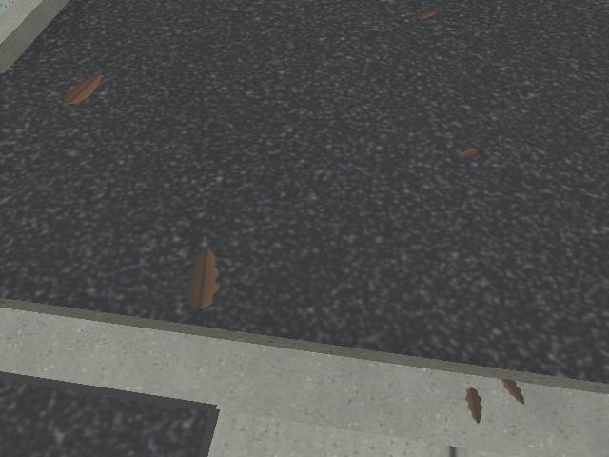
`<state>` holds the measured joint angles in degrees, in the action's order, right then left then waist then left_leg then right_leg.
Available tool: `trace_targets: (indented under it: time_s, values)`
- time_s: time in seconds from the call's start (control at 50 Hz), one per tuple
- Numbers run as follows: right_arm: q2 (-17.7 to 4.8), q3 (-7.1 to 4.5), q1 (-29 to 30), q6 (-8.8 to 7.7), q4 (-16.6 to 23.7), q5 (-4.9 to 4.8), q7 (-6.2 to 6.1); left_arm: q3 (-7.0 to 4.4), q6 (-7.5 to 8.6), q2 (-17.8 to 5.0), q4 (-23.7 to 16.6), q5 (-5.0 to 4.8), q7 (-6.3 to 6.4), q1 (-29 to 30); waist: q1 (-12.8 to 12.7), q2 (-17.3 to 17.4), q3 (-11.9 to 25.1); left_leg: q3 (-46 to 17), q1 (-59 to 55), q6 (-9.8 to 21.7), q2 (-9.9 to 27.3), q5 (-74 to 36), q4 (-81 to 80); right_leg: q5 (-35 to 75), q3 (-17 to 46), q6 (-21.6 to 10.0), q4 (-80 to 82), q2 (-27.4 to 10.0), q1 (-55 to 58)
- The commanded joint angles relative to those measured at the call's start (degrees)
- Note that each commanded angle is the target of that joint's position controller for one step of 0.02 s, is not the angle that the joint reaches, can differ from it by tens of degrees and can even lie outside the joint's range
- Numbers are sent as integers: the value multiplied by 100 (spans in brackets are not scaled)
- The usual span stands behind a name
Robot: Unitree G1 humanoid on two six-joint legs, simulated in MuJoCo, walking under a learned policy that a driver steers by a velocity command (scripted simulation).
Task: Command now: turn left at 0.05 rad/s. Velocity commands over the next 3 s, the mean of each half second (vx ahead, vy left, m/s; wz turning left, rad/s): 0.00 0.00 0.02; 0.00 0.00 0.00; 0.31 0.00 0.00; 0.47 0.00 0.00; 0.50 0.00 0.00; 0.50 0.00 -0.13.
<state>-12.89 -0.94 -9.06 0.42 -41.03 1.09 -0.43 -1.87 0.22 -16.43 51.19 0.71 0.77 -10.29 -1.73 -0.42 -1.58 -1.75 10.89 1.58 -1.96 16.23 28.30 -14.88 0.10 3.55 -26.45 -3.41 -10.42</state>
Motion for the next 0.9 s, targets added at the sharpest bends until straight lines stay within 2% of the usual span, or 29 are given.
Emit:
trace_targets:
  time_s: [0.02, 0.18, 0.44, 0.9]
  values:
    - [-803, -234, 28, -57, 254, -16, -31, -130, 79, -623, -112, -16, 34, 44, 83, 160, 214, -660, -118, 218, 609, -1341, -604, 911, 70, -33, 252, -74, 2]
    - [-767, -248, -30, -65, -102, -36, -24, -130, 48, -647, 244, -37, 114, 4, 56, 127, 229, -518, -110, 185, 498, -1502, -597, 963, 55, -47, 279, -77, 144]
    - [-779, -222, -239, -73, -779, -69, -90, -111, 3, -562, 697, -53, 172, -83, 60, 102, 94, -326, -41, 94, 367, -1363, -590, 902, 0, -101, 316, -11, 124]
    - [-633, -115, -467, -66, -1603, -107, -142, -32, -18, -276, 1101, -59, 222, -484, 105, 51, -69, -157, 57, 24, 272, -1050, -616, 751, -63, -149, 327, 94, -22]
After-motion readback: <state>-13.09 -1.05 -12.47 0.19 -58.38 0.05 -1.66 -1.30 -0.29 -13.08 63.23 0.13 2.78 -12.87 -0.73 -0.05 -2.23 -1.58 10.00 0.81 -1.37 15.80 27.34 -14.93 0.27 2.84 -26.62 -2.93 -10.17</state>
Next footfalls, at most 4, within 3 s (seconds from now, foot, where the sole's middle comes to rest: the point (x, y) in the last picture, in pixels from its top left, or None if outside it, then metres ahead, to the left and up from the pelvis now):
1.68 left None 0.43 0.07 -0.77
2.08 right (410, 377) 0.70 -0.20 -0.74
2.56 left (301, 339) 0.78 0.05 -0.73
2.96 right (387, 302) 0.89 -0.16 -0.73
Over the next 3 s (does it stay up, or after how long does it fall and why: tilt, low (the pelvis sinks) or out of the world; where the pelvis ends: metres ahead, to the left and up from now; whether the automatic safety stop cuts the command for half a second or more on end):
stays up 0.84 -0.08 0.03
